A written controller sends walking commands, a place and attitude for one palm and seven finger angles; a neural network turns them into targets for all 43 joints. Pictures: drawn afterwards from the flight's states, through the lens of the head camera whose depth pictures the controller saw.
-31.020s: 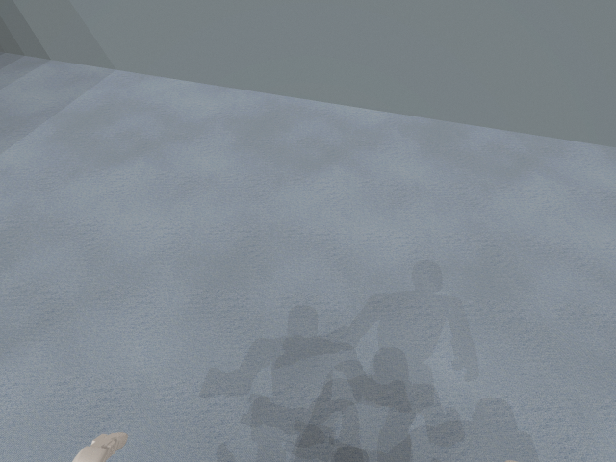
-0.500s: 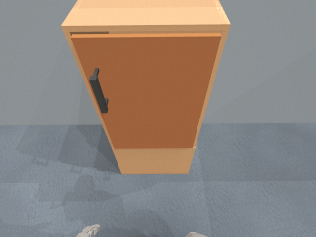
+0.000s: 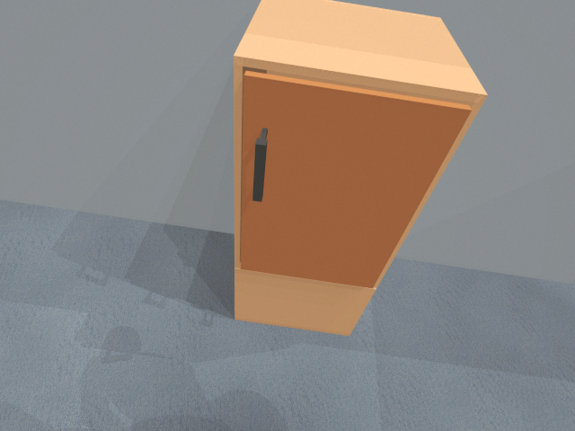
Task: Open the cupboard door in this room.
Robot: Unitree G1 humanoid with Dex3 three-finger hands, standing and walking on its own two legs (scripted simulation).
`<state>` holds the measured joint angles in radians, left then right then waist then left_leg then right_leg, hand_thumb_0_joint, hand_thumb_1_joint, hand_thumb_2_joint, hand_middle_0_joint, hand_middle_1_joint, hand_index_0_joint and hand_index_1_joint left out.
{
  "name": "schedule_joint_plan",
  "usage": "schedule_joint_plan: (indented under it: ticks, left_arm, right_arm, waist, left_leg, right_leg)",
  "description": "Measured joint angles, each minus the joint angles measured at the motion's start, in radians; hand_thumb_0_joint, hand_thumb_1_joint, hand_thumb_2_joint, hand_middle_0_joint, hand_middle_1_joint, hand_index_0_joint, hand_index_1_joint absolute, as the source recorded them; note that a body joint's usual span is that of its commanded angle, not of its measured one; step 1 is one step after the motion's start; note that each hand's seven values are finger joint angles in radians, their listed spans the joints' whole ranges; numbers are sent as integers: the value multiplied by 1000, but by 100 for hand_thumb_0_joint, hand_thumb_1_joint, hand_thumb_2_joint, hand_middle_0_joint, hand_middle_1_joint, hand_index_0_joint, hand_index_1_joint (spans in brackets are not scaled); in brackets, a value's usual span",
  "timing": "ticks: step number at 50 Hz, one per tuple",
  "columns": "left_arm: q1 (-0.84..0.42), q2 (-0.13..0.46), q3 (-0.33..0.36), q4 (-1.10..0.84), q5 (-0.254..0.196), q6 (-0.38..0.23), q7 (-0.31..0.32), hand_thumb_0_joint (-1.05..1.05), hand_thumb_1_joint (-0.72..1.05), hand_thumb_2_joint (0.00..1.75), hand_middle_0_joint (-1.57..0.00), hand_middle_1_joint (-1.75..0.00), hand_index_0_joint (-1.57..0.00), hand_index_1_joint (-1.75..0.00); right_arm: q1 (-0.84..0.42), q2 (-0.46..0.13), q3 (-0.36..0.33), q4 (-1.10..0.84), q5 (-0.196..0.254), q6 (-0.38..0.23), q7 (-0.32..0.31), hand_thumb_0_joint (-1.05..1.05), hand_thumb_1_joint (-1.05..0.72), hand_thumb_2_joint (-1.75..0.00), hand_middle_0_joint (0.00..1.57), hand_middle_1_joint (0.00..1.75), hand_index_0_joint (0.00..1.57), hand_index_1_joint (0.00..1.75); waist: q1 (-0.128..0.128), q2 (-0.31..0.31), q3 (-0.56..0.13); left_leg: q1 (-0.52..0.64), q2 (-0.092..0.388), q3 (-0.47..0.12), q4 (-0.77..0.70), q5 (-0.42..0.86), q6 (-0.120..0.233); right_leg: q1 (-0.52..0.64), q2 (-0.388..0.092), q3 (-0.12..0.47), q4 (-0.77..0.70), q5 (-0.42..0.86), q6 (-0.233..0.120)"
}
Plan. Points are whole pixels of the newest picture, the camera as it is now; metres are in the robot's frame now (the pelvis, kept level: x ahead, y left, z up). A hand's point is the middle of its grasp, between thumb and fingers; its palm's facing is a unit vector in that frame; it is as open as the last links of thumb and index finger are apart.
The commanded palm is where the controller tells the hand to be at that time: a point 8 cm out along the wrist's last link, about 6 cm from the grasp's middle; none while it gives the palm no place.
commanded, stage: come to a stop and stand still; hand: left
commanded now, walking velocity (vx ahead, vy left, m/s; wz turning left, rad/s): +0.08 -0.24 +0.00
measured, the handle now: (261, 165) +0.59 +0.10 +0.03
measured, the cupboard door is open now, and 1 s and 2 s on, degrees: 0 0 0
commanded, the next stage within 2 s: look again from close up in 0.92 s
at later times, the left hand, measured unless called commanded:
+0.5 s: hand out of the picture +0.06 +0.11 -0.17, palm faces -0.04 -0.97 -0.24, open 7.3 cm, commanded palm none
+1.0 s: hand out of the picture -0.03 +0.07 -0.18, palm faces +0.04 -0.99 -0.17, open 7.3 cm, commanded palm none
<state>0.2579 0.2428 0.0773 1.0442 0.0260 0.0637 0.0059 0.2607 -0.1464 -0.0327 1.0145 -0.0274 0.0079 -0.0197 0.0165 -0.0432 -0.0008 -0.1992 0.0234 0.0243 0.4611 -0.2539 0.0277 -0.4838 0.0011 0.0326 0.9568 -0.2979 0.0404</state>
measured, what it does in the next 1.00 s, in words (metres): steps on the spot: right foot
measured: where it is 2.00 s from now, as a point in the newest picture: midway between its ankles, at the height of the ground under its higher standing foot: outside the picture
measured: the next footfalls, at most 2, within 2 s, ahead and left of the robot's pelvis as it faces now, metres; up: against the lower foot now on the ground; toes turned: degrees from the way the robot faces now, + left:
right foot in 0.44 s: +0.06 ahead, -0.14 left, +0.00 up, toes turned -5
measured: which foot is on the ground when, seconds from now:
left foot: down 0.00-1.00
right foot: up 0.00-0.42, down 0.44-1.00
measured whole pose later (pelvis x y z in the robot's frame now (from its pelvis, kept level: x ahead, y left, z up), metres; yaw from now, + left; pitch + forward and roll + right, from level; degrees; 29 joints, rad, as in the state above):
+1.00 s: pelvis -0.01 -0.09 +0.00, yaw -1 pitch -1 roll +0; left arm 0.30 0.12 0.00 1.15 0.00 0.00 0.03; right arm 0.24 -0.15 -0.02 1.14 -0.01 0.00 -0.04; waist 0.01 0.01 0.06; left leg -0.14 0.07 0.03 0.40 -0.23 -0.06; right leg -0.12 0.03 -0.09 0.39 -0.26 -0.05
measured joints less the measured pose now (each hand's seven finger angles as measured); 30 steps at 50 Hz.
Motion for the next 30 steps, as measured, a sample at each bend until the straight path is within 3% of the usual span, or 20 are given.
schedule_joint_plan:
  ticks: [6, 14, 18, 22, 26, 30]
  left_arm:
    - [86, 0, 1, 40, 1, -3, -7, 0, 91, 90, -20, -30, -20, -30]
    - [45, -29, -19, 66, -9, 11, -8, 0, 91, 90, -20, -30, -20, -29]
    - [-27, -56, -33, 50, -15, -8, -5, 0, 91, 90, -20, -30, -20, -29]
    - [-78, -65, -40, 32, -17, -45, 12, 0, 93, 90, -20, -30, -20, -30]
    - [-90, -98, -55, 33, -18, -64, 20, 0, 94, 90, -20, -30, -20, -30]
    - [-86, -107, -55, 23, -22, -80, 28, -1, 95, 90, -20, -30, -20, -30]
  right_arm:
    - [36, 28, 2, 18, 7, -19, -21, 0, -91, -90, 20, 30, 20, 30]
    - [74, 36, -7, 68, 4, -24, -34, 0, -91, -90, 20, 30, 20, 30]
    - [90, 26, -14, 103, 2, -11, -25, 0, -91, -90, 20, 30, 20, 30]
    - [107, 20, -19, 133, 11, 0, -16, 0, -91, -90, 20, 30, 20, 30]
    - [105, 1, -16, 144, 10, 20, -8, 0, -91, -90, 20, 30, 19, 30]
    - [86, 3, -9, 133, 7, 14, -5, 0, -91, -90, 20, 30, 19, 30]
  waist:
    - [1, -17, 5]
    - [-39, -4, 45]
    - [-59, 20, 54]
    - [-61, 32, 43]
    - [-69, 90, 22]
    - [-58, 97, 18]
  left_leg:
    - [21, -9, 33, -121, 69, 13]
    - [18, 5, 51, -120, 79, 3]
    - [2, 13, 43, -91, 75, -18]
    - [-30, 11, 39, -13, 43, -53]
    - [-35, 34, 0, 40, -67, -52]
    - [-38, 42, -9, 70, -57, -48]
  right_leg:
    - [35, 10, 13, 91, 30, 24]
    - [123, -30, -25, -65, -88, 25]
    - [182, -45, -48, -235, -118, 8]
    - [279, -50, -67, -480, 44, -18]
    - [303, -17, -98, -484, 24, -65]
    - [316, 4, -111, -514, 34, -88]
